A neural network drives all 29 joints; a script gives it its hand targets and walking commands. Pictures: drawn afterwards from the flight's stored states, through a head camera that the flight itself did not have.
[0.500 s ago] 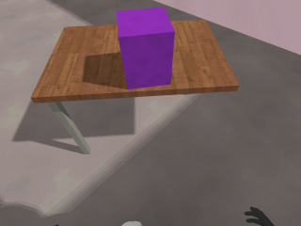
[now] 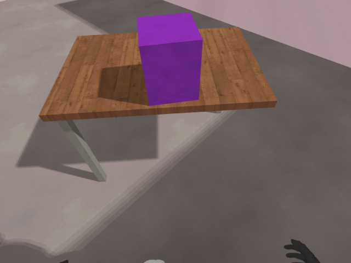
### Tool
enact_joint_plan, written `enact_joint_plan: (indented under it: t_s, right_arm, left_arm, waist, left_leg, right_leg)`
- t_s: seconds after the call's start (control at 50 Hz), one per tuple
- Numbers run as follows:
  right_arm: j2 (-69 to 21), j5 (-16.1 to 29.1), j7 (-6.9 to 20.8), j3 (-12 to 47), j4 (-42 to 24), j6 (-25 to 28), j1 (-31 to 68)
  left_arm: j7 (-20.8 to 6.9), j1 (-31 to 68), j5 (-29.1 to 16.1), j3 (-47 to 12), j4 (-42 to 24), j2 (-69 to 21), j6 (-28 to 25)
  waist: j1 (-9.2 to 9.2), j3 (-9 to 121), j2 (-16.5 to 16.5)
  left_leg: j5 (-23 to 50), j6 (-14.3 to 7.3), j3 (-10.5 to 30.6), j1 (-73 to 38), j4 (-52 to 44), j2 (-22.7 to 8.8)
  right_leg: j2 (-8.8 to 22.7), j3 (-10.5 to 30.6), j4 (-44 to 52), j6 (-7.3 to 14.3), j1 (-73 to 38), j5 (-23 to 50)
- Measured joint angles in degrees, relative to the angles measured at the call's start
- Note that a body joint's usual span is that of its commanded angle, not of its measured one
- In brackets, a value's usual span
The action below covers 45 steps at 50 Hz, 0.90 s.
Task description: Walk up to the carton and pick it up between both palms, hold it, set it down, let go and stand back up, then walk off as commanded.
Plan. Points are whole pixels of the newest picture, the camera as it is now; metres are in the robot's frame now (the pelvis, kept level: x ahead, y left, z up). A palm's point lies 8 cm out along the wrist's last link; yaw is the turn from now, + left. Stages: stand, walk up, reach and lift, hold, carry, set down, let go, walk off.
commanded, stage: stand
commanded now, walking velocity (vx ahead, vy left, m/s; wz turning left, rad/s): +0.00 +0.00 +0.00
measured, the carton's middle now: (169, 60) +0.80 +0.05 +0.01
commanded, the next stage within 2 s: none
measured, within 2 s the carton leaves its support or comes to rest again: neither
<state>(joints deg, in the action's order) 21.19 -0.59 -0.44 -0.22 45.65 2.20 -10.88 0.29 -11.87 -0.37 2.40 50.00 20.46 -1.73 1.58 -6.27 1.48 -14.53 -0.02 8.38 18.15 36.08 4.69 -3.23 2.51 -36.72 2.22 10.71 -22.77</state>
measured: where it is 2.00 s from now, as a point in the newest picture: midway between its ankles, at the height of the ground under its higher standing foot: outside the picture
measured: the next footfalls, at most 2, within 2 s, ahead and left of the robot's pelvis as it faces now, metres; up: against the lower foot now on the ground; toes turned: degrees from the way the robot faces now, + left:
none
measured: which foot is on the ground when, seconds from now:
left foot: down 0.00-1.00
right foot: down 0.00-1.00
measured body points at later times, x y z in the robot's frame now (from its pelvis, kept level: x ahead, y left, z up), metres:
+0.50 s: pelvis -0.01 +0.00 +0.00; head +0.00 -0.02 +0.45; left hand +0.07 +0.31 -0.10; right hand +0.12 -0.29 -0.11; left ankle +0.06 +0.12 -0.72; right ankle -0.03 -0.10 -0.72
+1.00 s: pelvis -0.02 +0.00 +0.00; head +0.00 -0.02 +0.45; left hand +0.06 +0.31 -0.10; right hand +0.11 -0.29 -0.11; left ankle +0.06 +0.12 -0.72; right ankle -0.03 -0.10 -0.72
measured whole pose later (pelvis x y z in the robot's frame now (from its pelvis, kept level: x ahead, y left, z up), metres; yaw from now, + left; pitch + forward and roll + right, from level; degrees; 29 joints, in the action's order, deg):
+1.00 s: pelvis -0.02 +0.00 +0.00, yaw +0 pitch -4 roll +1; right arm 21.2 -0.6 0.0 -0.2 46.3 2.0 -10.9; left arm 0.3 -11.0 -0.4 2.4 52.0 20.5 -1.6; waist 1.6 -6.2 1.5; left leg -11.6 0.5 8.4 17.6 33.3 4.7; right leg -3.0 2.5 -36.6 2.4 11.4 -21.1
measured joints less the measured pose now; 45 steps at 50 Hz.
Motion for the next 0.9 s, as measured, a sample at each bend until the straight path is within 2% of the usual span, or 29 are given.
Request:
enact_joint_plan:
  t_s: [0.9]
  right_arm:
    - [0.0,0.0,0.5,0.0,0.6,-0.2,0.0]
  left_arm:
    - [0.0,0.9,0.0,0.0,1.8,0.0,0.1]
  waist:
    - [0.0,0.1,0.0]
  left_leg:
    - [2.9,0.5,0.0,-0.5,-2.7,0.0]
  right_leg:
    - [0.2,0.0,0.0,0.2,0.7,1.6]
